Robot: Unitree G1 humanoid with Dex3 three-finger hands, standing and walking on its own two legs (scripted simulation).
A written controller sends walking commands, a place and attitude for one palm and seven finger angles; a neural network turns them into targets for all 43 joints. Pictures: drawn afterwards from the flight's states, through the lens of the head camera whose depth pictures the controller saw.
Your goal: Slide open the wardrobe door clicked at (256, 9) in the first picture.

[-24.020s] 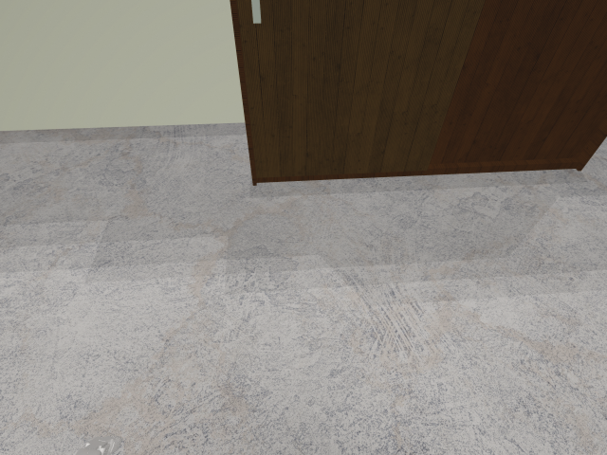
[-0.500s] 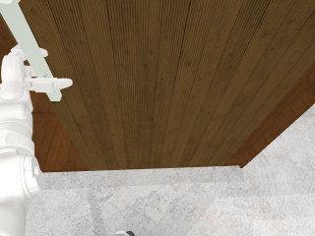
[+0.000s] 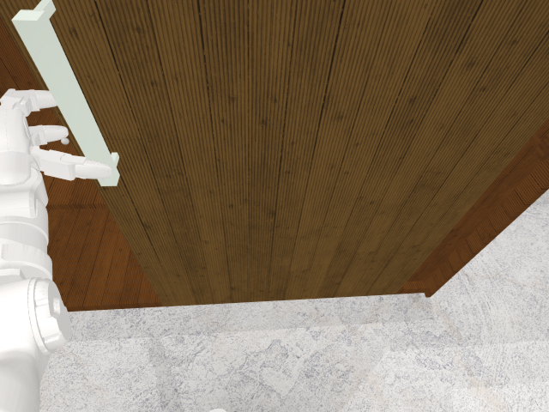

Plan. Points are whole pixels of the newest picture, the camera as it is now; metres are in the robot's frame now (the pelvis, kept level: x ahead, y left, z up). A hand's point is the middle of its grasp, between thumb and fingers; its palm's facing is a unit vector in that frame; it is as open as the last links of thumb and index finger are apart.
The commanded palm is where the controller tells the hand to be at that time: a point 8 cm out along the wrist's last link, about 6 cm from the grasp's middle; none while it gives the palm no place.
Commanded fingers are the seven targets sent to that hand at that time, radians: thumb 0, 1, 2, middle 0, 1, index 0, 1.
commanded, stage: slip the hand off the handle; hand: left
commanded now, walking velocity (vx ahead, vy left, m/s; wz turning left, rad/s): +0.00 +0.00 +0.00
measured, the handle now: (83, 107) +0.52 +0.27 +0.16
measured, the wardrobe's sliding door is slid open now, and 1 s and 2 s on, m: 0.69 0.69 0.69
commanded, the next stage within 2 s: draw the hand back to the body in 1.12 s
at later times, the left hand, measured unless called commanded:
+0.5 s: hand (21, 146) +0.45 +0.34 +0.14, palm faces +0.36 -0.89 -0.26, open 14.6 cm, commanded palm +0.41 +0.37 +0.15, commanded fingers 0.00 -0.55 0.20 -0.25 -1.15 -0.25 -1.15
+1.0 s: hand out of the picture +0.35 +0.34 +0.14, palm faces +0.40 -0.88 -0.24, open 14.6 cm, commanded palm +0.31 +0.37 +0.15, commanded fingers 0.00 -0.55 0.20 -0.25 -1.15 -0.25 -1.15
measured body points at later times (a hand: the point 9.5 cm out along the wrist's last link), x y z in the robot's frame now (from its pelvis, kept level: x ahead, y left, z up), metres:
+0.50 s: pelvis +0.00 +0.00 +0.00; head +0.05 +0.03 +0.44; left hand +0.42 +0.39 +0.16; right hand +0.04 -0.28 -0.10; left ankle +0.08 +0.07 -0.72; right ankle -0.04 -0.11 -0.72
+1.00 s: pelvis +0.00 -0.01 +0.00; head +0.01 -0.01 +0.45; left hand +0.33 +0.39 +0.15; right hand +0.14 -0.27 -0.09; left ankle +0.08 +0.06 -0.72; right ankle -0.04 -0.11 -0.72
